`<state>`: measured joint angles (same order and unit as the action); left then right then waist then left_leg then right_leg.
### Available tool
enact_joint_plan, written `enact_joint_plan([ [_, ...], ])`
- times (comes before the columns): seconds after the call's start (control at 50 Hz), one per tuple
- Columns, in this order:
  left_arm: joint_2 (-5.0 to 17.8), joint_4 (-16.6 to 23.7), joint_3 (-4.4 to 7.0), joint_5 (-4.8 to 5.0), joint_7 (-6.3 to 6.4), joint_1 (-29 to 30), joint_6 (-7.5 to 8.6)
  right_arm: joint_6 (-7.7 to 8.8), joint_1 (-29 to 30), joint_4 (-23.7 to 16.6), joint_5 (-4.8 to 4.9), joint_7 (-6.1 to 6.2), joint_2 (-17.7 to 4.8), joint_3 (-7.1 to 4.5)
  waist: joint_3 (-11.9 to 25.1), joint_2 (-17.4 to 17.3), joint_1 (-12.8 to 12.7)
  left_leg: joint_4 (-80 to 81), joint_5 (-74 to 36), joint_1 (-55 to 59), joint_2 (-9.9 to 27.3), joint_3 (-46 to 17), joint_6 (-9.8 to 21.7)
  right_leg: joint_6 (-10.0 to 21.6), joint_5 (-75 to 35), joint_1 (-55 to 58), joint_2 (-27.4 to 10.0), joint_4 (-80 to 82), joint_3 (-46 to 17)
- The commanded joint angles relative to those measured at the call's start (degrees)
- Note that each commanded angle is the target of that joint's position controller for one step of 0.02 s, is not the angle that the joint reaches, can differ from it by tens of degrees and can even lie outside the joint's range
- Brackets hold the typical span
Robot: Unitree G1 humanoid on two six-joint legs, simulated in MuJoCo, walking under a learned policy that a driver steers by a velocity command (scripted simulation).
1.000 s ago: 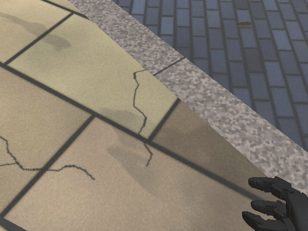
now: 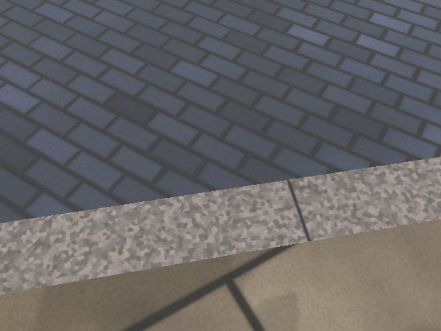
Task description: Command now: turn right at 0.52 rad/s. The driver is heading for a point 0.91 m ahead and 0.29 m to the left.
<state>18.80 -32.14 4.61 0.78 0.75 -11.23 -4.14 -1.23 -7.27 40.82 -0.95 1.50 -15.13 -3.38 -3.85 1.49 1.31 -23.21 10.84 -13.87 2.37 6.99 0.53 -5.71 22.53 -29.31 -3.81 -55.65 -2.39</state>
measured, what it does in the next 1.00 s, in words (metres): steps on the spot, turning left: right foot, then left foot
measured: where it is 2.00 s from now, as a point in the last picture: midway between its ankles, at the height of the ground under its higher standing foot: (84, 244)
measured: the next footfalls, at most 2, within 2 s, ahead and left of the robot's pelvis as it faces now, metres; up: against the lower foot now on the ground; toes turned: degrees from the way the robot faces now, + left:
right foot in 0.12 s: +0.04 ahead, -0.15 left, +0.00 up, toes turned -3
left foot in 0.60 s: +0.01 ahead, +0.08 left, +0.00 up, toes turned +14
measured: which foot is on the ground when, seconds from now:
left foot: down 0.00-0.12, up 0.14-0.58, down 0.60-1.00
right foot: up 0.00-0.10, down 0.12-0.60, up 0.62-1.00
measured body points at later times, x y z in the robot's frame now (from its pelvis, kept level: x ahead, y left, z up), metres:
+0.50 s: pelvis +0.00 -0.04 -0.01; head +0.03 -0.03 +0.44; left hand +0.18 +0.22 -0.10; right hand +0.13 -0.32 -0.12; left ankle -0.02 +0.08 -0.71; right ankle +0.00 -0.15 -0.74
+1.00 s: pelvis +0.08 +0.02 +0.01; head +0.08 +0.07 +0.46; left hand +0.13 +0.37 -0.08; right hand +0.28 -0.20 -0.07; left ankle -0.03 +0.07 -0.74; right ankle +0.25 -0.10 -0.70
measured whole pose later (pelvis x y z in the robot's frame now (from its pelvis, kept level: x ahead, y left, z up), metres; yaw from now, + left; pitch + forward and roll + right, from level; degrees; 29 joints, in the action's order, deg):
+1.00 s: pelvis +0.08 +0.02 +0.01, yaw +30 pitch +4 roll -4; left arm 19.1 -40.1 5.8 1.1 -0.9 -3.2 5.8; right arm 1.1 -21.2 37.5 2.1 1.7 -17.7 -3.2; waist 0.9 0.9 2.7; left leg -21.6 16.5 -7.4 -3.5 -15.8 4.1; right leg -5.1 8.5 -29.2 1.8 -35.0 -7.7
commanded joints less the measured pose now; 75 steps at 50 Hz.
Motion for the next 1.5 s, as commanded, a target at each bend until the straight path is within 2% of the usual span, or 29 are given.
enact_joint_plan([
  [0.02,3.56,4.79,0.46,-0.29,-0.1,2.24,1.13,0.58,1.2,-2.95,0.94,-0.96,-12.59,-3.51,9.12,-10.89,0.86,4.91,-20.46,9.21,13.99,-9.32,12.9,0.88,1.01,3.2,1.86,9.0,3.58],
  [0.1,3.67,1.87,0.8,-0.26,-0.71,-2.84,0.91,0.81,0.35,-0.8,3.2,-1.24,-11.28,-2.79,9.65,-10.84,-2.44,-2.29,-19.92,6.16,12.95,-7.19,8.4,5.95,-12.24,17.76,4.5,33.22,5.1],
  [0.12,5.84,1.61,1.3,-0.33,-0.46,-3.71,0.9,1.26,-2.73,0.45,2.6,-1.46,-8.57,-1.88,10.99,-6.04,-2.02,-7.06,-12.16,-0.17,10.32,-4.11,3.72,7.88,-21.44,26.78,1.35,36.03,0.04],
  [0.14,11.04,2.77,2.04,-0.87,0.45,-4.23,0.88,1.88,-2.8,-1.71,-1.27,-2.2,-3.47,0.2,13.59,12.19,-0.18,-21.35,15.78,-14.24,4.22,0.89,-2.46,13.31,-46.08,36.96,-13.57,32.83,-17.44],
  [0.16,10.27,3.41,1.61,-2.62,0.12,-2.18,1.71,1.73,0.16,-2.43,-0.48,-1.58,-6.48,-0.86,13.61,12.73,-3.0,-30.7,26.83,-19.16,1.06,-3.92,-4.77,24.21,-47.14,29.47,-19.96,33.46,-21.04],
  [0.18,8.06,2.81,1.06,-3.01,-0.33,-1.44,2.76,1.29,1.68,-1.97,0.92,-1.05,-9.7,-1.85,11.65,7.99,-4.04,-35.95,25.25,-18.37,1.81,-6.81,-4.94,24.29,-42.19,25.9,-16.49,34.86,-17.43],
  [0.24,3.07,0.75,-0.75,-1.62,-0.22,5.17,4.18,-0.05,-2.47,1.09,0.72,-0.38,-8.35,-1.99,9.01,6.88,-0.34,-35.71,14.89,-15.73,2.58,-8.7,-5.68,18.02,-38.29,22.32,-9.51,35.07,-8.16],
  [0.28,-0.41,-0.81,-1.91,-2.45,-0.1,6.44,4.74,-0.32,-5.84,3.01,1.38,-0.84,-6.21,-1.25,9.53,6.99,0.94,-30.51,10.66,-9.21,2.14,-8.32,-6.35,16.68,-38.73,20.01,-7.27,35.04,-2.75],
  [0.36,6.2,-2.81,0.55,-2.38,0.94,4.07,3.7,-0.76,-0.78,-0.56,2.38,-0.97,-8.87,-1.47,6.27,7.32,-2.75,-27.85,14.22,-12.21,1.1,-6.62,-5.56,19.35,-32.74,22.25,-11.75,35.37,-5.12],
  [0.48,5.96,-3.59,1.4,-1.76,1.42,6.26,3.2,-1.88,-1.39,-3.12,2.42,-1.86,-7.33,-1.58,5.8,5.34,-2.42,-26.33,16.04,-13.3,2.64,-5.21,-4.01,19.7,-33.32,24.08,-15.64,35.22,-3.83],
  [0.58,6.9,-4.36,2.36,0.09,1.21,8.57,3.14,-2.64,-5.77,-4.02,2.72,-3.17,-6.93,-2.38,8.43,5.07,0.77,-10.28,5.99,-3.14,-0.23,-0.83,-0.04,14.07,-32.78,23.05,-14.54,27.54,3.85],
  [0.6,5.56,-5.63,2.3,0.3,0.97,6.14,3.22,-2.62,-8.17,-3.52,2.39,-2.65,-8.49,-3.21,8.68,1.59,1.31,-4.18,-1.78,2.76,-1.34,-3.16,2.24,10.11,-25.33,18.98,-11.62,21.14,7.54],
  [0.62,3.16,-5.09,1.79,-1.36,0.77,5.41,3.37,-2.28,-10.72,-4.09,2.31,-1.46,-15.43,-5.28,8.44,-12.11,0.98,0.99,-22.28,12.48,8.21,-19.66,7.48,4.23,-7.89,5.13,-4.9,5.66,12.87],
  [0.64,1.02,-0.17,0.73,-2.81,1.09,12.79,3.74,-0.9,-11.49,-5.62,0.37,-1.69,-20.6,-6.02,8.94,-22.21,2.37,2.76,-34.07,15.79,19.27,-41.25,19.64,0.79,17.22,-10.97,5.71,-7.09,6.76],
  [0.66,3.49,-0.42,1.37,-2.41,1.23,14.43,3.94,0.54,-11.11,-6.34,-0.42,-2.17,-17.59,-5.29,11.71,-11.97,4.1,3.94,-29.55,16.91,19.39,-38.7,21.41,1.3,17.42,-13.05,4.57,-14.61,-1.25],
  [0.68,4.19,-0.7,1.69,-1.23,1.18,13.79,4.19,1.48,-8.85,-6.43,0.16,-1.91,-16.28,-4.81,9.88,-8.96,2.07,3.88,-25.63,15.09,16.19,-33.87,18.42,2.49,11.9,-13.39,3.7,-15.01,-3.04],
  [0.72,5.88,-2.54,2.44,-1.55,1.36,10.13,4.76,1.3,-6.01,-6.54,3.36,-0.74,-13.27,-4.14,9.65,-4.46,-0.55,5.47,-6.27,14.22,11.13,-29.84,13.43,3.03,1.73,-13.52,1.63,-8.53,-3.85],
  [0.78,5.11,-2.83,2.41,-0.3,-0.46,11.0,6.61,1.82,-8.53,-7.22,2.85,-0.09,-12.56,-3.27,6.79,-8.2,0.4,12.55,24.68,12.25,9.09,-34.63,13.07,2.99,-7.55,-13.22,3.33,-0.88,-3.53],
  [1.02,3.28,-1.07,1.27,0.99,-2.13,18.49,12.42,2.93,-11.98,-7.55,3.71,0.28,-12.94,-2.72,0.55,-11.76,2.5,8.57,15.47,1.75,3.96,-37.58,11.6,0.46,-13.43,1.5,7.4,25.8,-3.76],
  [1.08,5.41,-2.13,1.89,1.41,-2.35,13.79,13.32,3.05,-11.54,-7.47,3.43,-0.16,-10.62,-1.89,2.18,-13.18,0.73,6.25,10.76,1.51,5.22,-38.27,10.7,2.68,-16.19,10.75,5.36,28.94,-2.07],
  [1.12,7.66,-4.68,3.15,0.83,-1.64,3.07,13.46,3.46,-11.85,-7.13,2.22,-0.72,-7.49,-0.65,8.22,-11.38,-4.27,-4.13,-1.25,-1.45,2.23,-34.1,8.67,6.2,-14.56,26.7,3.67,30.71,-1.7],
  [1.14,10.25,-6.0,3.67,-0.06,-1.13,-8.37,13.38,3.79,-11.54,-7.95,0.81,-1.26,-3.92,0.75,16.76,-3.87,-8.94,-22.99,2.04,-8.93,-1.76,-28.25,6.68,10.35,-5.12,41.94,-5.35,30.78,-12.72],
  [1.16,14.18,-7.86,4.4,-1.48,-2.03,-12.97,13.06,4.67,-14.87,-10.71,3.79,-0.8,-1.35,1.63,19.14,17.27,-6.18,-41.61,18.85,-27.08,-7.79,-21.68,3.12,17.9,17.34,51.98,-16.36,39.57,-41.56],
  [1.18,9.69,-7.42,3.41,-0.79,-2.77,-10.18,12.98,4.88,-13.46,-9.2,5.31,-0.22,-6.78,0.73,11.2,11.67,-6.5,-48.71,15.87,-35.68,-3.34,-19.13,2.77,18.02,24.95,48.16,-17.92,41.52,-44.12],
  [1.2,6.15,-7.66,2.47,-0.42,-2.43,-10.36,12.48,5.11,-8.65,-8.9,4.19,-0.26,-9.02,0.24,4.98,6.99,-7.96,-50.57,11.04,-38.41,-1.91,-17.95,3.07,16.82,18.7,44.0,-15.33,41.1,-36.02],
  [1.24,4.05,-9.09,1.35,-1.23,-1.98,-12.64,11.61,6.12,-3.71,-9.51,2.56,-0.85,-6.94,0.63,0.67,1.15,-7.87,-49.3,6.44,-38.9,-0.01,-16.79,3.54,16.91,9.32,38.47,-11.25,42.63,-26.1],
  [1.3,0.69,-10.54,-0.42,-1.18,-1.92,-13.19,11.71,6.24,-2.18,-10.57,3.43,-2.12,-3.69,1.3,-1.81,4.33,-4.74,-46.38,4.03,-38.35,1.66,-15.94,3.81,16.7,3.93,31.96,-9.03,45.61,-19.56],
  [1.42,1.76,-13.72,-1.52,0.42,-0.86,-15.67,11.38,7.52,10.7,-14.62,1.12,-3.98,-0.89,3.3,-6.48,0.44,-5.42,-26.86,-11.3,-32.4,2.31,-5.89,1.1,16.39,-20.68,20.63,-5.68,53.01,-6.33],
  [1.5,5.43,-16.06,-1.5,1.29,-0.02,-19.07,10.5,9.06,15.35,-16.8,2.14,-5.36,-2.97,2.19,-5.27,2.06,-4.24,-12.06,-15.28,-17.15,-2.25,-5.14,1.62,15.59,-37.48,24.3,-7.55,52.64,-4.35],
])
Velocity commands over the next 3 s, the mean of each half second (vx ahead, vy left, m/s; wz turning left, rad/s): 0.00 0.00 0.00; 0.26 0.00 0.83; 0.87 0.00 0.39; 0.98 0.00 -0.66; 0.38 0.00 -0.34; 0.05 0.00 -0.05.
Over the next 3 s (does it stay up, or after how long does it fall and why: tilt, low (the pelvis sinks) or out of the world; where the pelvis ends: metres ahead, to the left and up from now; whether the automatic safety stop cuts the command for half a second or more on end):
stays up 1.09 0.53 -0.01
